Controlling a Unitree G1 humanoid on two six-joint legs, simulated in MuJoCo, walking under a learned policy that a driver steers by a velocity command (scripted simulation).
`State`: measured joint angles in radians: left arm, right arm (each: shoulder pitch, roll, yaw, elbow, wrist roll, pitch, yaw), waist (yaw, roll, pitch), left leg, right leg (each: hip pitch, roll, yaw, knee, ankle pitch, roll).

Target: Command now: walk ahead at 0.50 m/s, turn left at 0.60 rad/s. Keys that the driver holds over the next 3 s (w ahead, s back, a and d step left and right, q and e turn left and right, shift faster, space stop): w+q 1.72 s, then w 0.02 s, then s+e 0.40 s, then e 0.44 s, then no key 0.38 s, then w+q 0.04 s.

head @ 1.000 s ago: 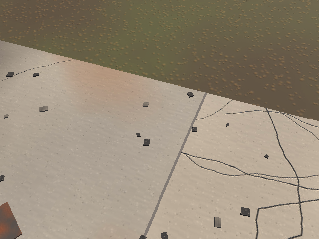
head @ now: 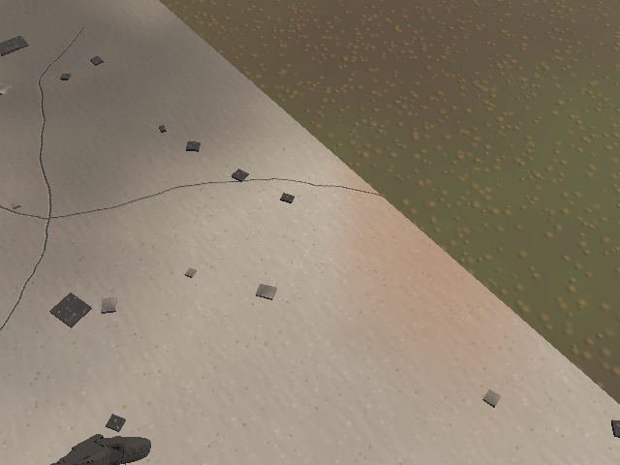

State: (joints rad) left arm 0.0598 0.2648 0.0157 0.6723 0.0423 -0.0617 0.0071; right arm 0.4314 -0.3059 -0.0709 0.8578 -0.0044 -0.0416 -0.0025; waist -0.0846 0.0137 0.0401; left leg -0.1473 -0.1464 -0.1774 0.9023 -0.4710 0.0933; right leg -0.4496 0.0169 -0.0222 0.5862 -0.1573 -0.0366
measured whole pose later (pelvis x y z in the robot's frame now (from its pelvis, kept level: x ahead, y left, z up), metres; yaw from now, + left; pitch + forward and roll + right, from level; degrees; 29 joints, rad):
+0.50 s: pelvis +0.25 +0.06 -0.01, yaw +18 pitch +1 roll -1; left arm 0.40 0.26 0.04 0.86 0.02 -0.04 0.00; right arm 0.03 -0.27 -0.04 0.68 -0.05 -0.02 0.05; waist 0.05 0.00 0.07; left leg -0.48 -0.05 0.08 0.63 -0.16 0.14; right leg -0.08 -0.12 -0.22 0.82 -0.47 0.03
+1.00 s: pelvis +0.53 +0.15 +0.00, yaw +36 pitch +2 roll +1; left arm 0.03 0.27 0.01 0.65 0.03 -0.04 -0.01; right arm 0.49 -0.30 -0.07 0.85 -0.01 -0.05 0.00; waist -0.10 -0.02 0.02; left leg 0.04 -0.15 -0.25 0.43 -0.45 0.11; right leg -0.48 0.00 0.02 0.52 -0.12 -0.01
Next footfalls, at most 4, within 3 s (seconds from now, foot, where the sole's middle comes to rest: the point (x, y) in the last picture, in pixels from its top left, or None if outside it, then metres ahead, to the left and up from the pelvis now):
0.46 left None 0.36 0.15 -0.76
1.00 right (236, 354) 0.73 0.15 -0.76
1.52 left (85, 352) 0.76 0.50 -0.76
2.00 right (38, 274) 1.00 0.65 -0.76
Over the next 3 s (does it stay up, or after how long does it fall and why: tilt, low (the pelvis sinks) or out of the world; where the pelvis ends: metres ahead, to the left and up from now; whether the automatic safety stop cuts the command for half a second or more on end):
stays up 0.82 0.54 0.02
